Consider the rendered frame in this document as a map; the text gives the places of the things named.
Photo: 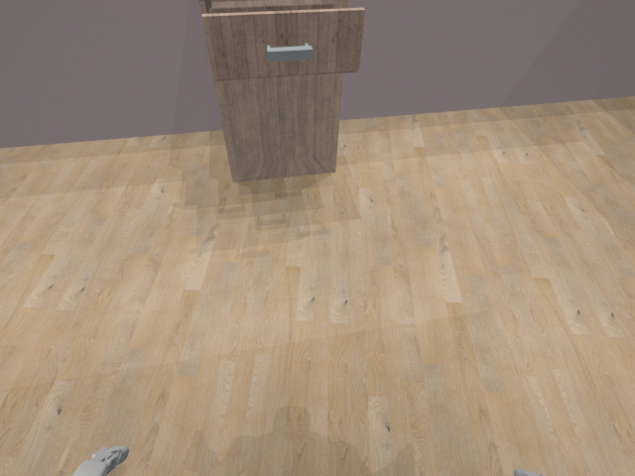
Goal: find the drawer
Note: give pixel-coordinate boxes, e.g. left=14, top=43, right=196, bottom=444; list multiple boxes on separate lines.
left=202, top=3, right=365, bottom=81

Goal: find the cabinet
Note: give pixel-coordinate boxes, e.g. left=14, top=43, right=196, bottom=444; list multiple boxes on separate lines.
left=198, top=0, right=348, bottom=182

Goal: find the robot left hand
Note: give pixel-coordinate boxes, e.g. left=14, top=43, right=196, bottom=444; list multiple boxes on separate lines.
left=72, top=446, right=129, bottom=476

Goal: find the handle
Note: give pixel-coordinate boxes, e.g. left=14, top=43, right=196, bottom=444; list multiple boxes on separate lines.
left=267, top=43, right=313, bottom=61

